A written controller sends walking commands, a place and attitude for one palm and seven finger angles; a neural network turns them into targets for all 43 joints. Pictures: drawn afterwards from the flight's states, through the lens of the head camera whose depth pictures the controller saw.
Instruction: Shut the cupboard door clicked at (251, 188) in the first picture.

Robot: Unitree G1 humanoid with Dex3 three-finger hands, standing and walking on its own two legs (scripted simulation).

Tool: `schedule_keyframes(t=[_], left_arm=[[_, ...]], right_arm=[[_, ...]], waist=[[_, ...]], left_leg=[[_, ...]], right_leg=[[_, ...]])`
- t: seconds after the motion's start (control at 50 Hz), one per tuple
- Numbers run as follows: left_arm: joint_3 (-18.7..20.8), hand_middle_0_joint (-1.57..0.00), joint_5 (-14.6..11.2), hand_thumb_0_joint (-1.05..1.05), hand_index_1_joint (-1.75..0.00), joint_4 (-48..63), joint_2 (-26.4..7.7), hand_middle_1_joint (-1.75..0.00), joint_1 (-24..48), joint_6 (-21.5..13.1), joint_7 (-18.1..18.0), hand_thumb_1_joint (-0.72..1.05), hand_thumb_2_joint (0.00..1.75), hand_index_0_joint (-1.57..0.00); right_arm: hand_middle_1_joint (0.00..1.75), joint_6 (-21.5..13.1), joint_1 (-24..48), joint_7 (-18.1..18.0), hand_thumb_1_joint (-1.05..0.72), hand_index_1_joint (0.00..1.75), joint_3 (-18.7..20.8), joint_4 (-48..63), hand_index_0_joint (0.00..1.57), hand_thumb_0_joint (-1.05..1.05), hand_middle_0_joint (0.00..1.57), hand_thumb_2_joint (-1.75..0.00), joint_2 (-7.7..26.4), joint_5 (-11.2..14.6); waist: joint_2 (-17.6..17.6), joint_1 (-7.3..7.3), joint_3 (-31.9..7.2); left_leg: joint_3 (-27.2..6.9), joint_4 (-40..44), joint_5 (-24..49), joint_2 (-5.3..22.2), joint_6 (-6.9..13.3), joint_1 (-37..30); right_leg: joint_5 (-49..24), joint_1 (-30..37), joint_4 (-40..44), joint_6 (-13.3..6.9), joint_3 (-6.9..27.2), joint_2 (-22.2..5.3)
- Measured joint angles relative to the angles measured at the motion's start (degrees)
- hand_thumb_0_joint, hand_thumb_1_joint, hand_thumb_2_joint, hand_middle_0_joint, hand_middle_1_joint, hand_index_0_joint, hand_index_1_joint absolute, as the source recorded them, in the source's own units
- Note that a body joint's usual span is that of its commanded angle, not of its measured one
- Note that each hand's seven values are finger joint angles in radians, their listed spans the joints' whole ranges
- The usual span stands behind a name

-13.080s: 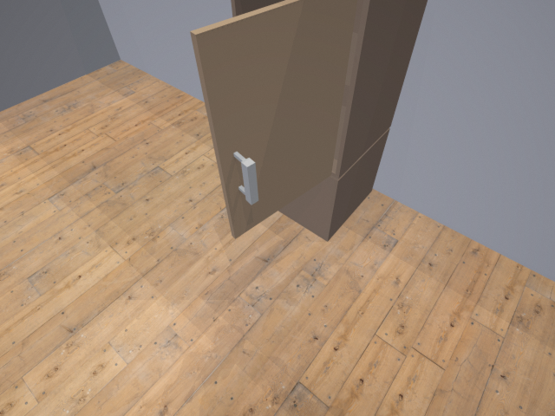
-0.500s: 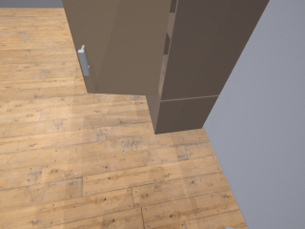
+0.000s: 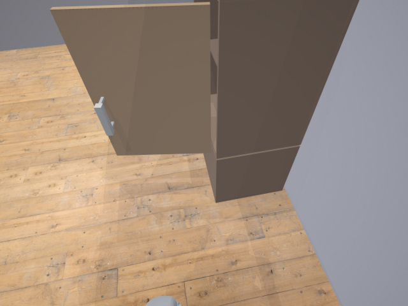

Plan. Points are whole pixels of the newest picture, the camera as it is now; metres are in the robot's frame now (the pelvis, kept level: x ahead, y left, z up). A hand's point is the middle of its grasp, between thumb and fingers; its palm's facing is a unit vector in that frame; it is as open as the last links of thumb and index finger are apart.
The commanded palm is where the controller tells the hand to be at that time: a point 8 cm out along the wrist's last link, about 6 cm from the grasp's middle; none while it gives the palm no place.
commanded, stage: take the last steps up to it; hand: left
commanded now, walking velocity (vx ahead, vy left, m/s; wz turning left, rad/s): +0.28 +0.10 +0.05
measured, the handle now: (106, 116) +0.72 +0.39 -0.10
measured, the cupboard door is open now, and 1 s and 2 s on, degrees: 80 80 80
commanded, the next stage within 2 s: come to a stop and stand still in 0.38 s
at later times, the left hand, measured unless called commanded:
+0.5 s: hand out of the picture +0.13 +0.26 -0.19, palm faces +0.09 -0.98 -0.16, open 7.3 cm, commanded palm none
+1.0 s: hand (118, 246) +0.29 +0.25 -0.18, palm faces +0.00 -0.98 -0.20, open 7.3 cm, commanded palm none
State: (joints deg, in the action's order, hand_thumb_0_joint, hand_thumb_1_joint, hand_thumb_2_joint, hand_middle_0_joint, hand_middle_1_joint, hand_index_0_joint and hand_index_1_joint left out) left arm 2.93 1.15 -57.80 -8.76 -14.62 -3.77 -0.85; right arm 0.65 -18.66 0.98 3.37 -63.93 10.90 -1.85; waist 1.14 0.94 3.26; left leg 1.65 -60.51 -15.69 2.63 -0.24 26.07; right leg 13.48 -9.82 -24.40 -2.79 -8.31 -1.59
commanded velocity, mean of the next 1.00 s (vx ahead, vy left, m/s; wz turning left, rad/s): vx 0.00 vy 0.02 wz -0.01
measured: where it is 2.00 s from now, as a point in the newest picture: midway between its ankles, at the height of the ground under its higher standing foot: outside the picture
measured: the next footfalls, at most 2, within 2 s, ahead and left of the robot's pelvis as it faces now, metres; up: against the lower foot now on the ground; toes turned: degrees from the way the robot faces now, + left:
left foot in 0.34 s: +0.22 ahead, +0.19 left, +0.00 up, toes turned +2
right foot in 0.74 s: +0.25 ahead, -0.04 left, +0.00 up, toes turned -5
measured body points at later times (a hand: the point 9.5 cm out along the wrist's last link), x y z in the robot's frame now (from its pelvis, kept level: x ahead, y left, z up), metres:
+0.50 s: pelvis +0.16 +0.09 -0.01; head +0.19 +0.10 +0.44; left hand +0.12 +0.31 -0.18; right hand +0.26 -0.14 -0.15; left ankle +0.20 +0.17 -0.74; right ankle +0.11 -0.04 -0.67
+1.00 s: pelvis +0.20 +0.08 -0.01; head +0.24 +0.09 +0.44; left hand +0.29 +0.31 -0.17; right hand +0.21 -0.16 -0.16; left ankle +0.18 +0.19 -0.74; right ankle +0.22 -0.03 -0.74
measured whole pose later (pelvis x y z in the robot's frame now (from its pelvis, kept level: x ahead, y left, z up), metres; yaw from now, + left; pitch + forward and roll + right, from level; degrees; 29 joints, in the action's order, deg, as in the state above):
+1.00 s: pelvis +0.20 +0.08 -0.01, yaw -1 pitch +0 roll +0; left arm 2.2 1.3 -56.8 -10.4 -7.4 0.8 -2.2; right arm 2.4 -12.7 -1.6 2.4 -61.3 9.1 -0.3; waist -2.5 1.0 5.4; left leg 3.1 -34.7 -21.8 0.3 -2.3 13.8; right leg 15.1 -16.4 -31.7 -1.6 -4.1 -1.4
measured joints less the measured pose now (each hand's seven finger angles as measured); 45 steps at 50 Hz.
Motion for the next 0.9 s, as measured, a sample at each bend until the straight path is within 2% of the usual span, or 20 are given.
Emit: schedule_keyframes(t=[0.08,0.14,0.22,0.28,0.32,0.34,0.38,0.42,0.48,0.52,0.58,0.7,0.74,0.78,0.84,0.9], left_arm=[[-0.41,-0.20,0.06,0.00,-0.30,-2.80,0.39,-0.30,-3.26,-0.63,0.18,0.94,0.90,-0.20],[-0.78,-0.20,0.20,0.00,-0.30,-4.78,1.20,-0.30,-5.52,-0.88,0.40,0.93,0.90,-0.20],[-1.14,-0.20,0.47,0.00,-0.30,-6.95,1.98,-0.30,-8.13,-0.68,0.45,0.92,0.90,-0.20],[-1.01,-0.20,0.72,0.00,-0.30,-8.23,2.01,-0.30,-9.76,-0.04,0.35,0.91,0.90,-0.20],[-0.86,-0.20,0.60,0.00,-0.30,-8.82,1.98,-0.30,-11.08,0.52,0.37,0.91,0.90,-0.20],[-0.89,-0.20,0.44,0.00,-0.30,-8.99,2.13,-0.30,-11.57,0.94,0.41,0.91,0.90,-0.20],[-0.81,-0.20,0.21,0.00,-0.30,-9.20,1.36,-0.30,-9.94,2.29,0.27,0.91,0.90,-0.20],[-0.48,-0.20,0.34,0.00,-0.30,-8.42,0.59,-0.30,-7.94,2.92,0.05,0.91,0.90,-0.20],[0.05,-0.20,0.73,0.01,-0.30,-6.24,-0.29,-0.30,-4.36,3.11,0.20,0.91,0.90,-0.20],[0.22,-0.20,0.74,0.00,-0.30,-4.48,-0.62,-0.30,-2.24,3.01,0.15,0.91,0.90,-0.20],[0.16,-0.20,0.44,0.00,-0.30,-2.32,-1.23,-0.30,1.05,3.07,-0.33,0.91,0.90,-0.20],[-0.27,-0.20,0.28,0.00,-0.30,0.52,-2.11,-0.30,5.39,4.32,-0.61,0.91,0.90,-0.20],[-0.34,-0.20,0.39,0.00,-0.30,1.22,-2.42,-0.30,5.73,4.64,-0.54,0.91,0.90,-0.20],[-0.47,-0.20,0.59,0.00,-0.30,1.52,-2.30,-0.30,6.13,4.72,-0.59,0.91,0.90,-0.20],[-1.07,-0.20,0.38,0.00,-0.30,1.54,-2.14,-0.30,6.63,4.46,-0.74,0.91,0.90,-0.20],[-1.17,-0.20,0.37,0.00,-0.30,1.33,-1.65,-0.30,7.20,4.38,-1.22,0.91,0.90,-0.20]], right_arm=[[0.30,-0.28,2.60,0.28,-0.91,0.30,0.29,1.54,0.20,0.01,0.19,-0.90,-0.14,0.05],[0.30,-0.37,4.81,0.49,-0.91,0.30,0.25,2.22,0.20,0.00,0.19,-0.90,-0.09,0.13],[0.30,-0.55,8.30,0.80,-0.91,0.30,-0.10,3.12,0.20,0.00,0.19,-0.90,-0.29,0.28],[0.30,-1.13,10.87,0.93,-0.91,0.30,-0.46,4.17,0.20,0.00,0.19,-0.90,-0.80,0.35],[0.30,-2.38,11.93,0.79,-0.91,0.30,-0.87,5.24,0.20,0.00,0.19,-0.90,-0.94,0.21],[0.30,-3.26,12.26,0.56,-0.91,0.30,-0.91,5.92,0.20,0.00,0.19,-0.90,-0.75,0.02],[0.30,-4.00,13.06,-0.43,-0.91,0.30,-1.03,6.67,0.20,0.00,0.19,-0.90,-1.64,0.02],[0.30,-4.02,12.67,-1.01,-0.91,0.30,-1.53,6.95,0.20,0.00,0.19,-0.90,-2.46,0.10],[0.30,-4.18,10.86,-1.99,-0.92,0.30,-1.62,6.69,0.20,-0.01,0.20,-0.90,-3.31,0.54],[0.30,-4.59,9.76,-2.68,-0.94,0.30,-1.23,6.60,0.20,-0.02,0.20,-0.90,-2.70,0.71],[0.30,-4.28,7.95,-2.94,-0.95,0.30,-1.72,5.38,0.20,-0.02,0.20,-0.90,-2.02,0.32],[0.30,-1.51,5.37,-3.15,-0.93,0.30,-2.25,2.60,0.20,-0.01,0.20,-0.90,-2.41,0.22],[0.30,-0.70,4.78,-3.15,-0.92,0.30,-2.04,2.16,0.20,-0.01,0.20,-0.90,-2.62,0.41],[0.30,-0.03,5.04,-3.01,-0.92,0.30,-1.58,1.99,0.20,0.00,0.20,-0.90,-2.41,0.74],[0.30,0.83,5.16,-2.71,-0.91,0.30,-1.05,2.51,0.20,0.00,0.20,-0.90,-1.99,1.20],[0.30,1.82,5.30,-2.65,-0.91,0.30,-0.77,2.47,0.20,0.00,0.20,-0.90,-1.73,1.41]], waist=[[-0.48,-0.60,-0.57],[-0.47,-1.68,-0.61],[-0.91,-3.43,-0.17],[-1.94,-4.67,0.35],[-2.39,-4.84,0.43],[-1.87,-4.60,0.28],[-3.32,-4.41,1.59],[-4.19,-4.51,1.86],[-4.39,-4.18,1.54],[-4.30,-3.58,1.19],[-4.11,-2.55,0.81],[-3.70,-0.93,0.54],[-3.71,-0.70,0.31],[-2.54,-0.31,0.74],[-1.63,1.06,1.46],[-1.82,1.00,1.87]], left_leg=[[0.15,5.04,4.28,2.05,-1.67,3.95],[0.61,10.35,5.22,2.57,-2.32,4.74],[2.22,18.32,4.90,1.96,-2.07,3.25],[3.63,24.02,3.88,0.59,-1.01,0.11],[4.77,29.61,5.50,-0.33,-0.02,-3.94],[4.60,30.19,8.32,-0.14,1.35,-4.54],[5.65,25.96,5.31,-1.28,3.30,-4.14],[6.75,26.34,2.60,-1.95,4.06,-5.68],[7.70,30.75,3.28,-2.97,4.05,-8.80],[8.23,33.84,4.04,-3.66,4.54,-10.79],[8.16,36.64,4.52,-4.19,4.69,-12.98],[7.97,33.45,0.87,-3.31,3.62,-14.02],[8.39,30.95,-1.05,-2.88,3.00,-13.43],[8.42,28.83,-2.30,-1.47,1.98,-12.60],[5.81,24.86,-5.13,-1.19,-0.01,-10.91],[2.74,18.41,-11.83,-1.98,-1.10,-9.37]], right_leg=[[-1.31,4.26,6.23,0.30,-0.45,0.10],[-0.77,6.78,8.27,1.12,-0.82,-0.24],[1.78,9.25,7.96,2.80,-1.28,-1.36],[5.04,10.23,5.37,4.50,-1.28,-2.75],[8.86,9.32,0.05,5.52,-0.93,-3.85],[11.31,7.06,-5.83,5.02,-0.76,-4.08],[15.92,0.42,-22.36,3.27,3.02,-4.75],[15.67,-6.45,-34.48,2.19,4.85,-4.37],[10.78,-14.07,-40.39,2.06,4.94,-4.22],[8.17,-17.17,-39.14,2.38,4.96,-4.09],[5.47,-17.73,-30.79,3.12,5.02,-3.44],[3.59,-10.81,-14.73,3.29,4.96,-1.46],[0.82,-7.73,-10.03,2.77,5.22,-1.07],[2.81,-7.30,-9.22,1.74,5.18,0.22],[3.34,-7.35,-9.30,0.67,4.37,0.80],[2.66,-6.80,-8.13,0.31,3.94,0.78]])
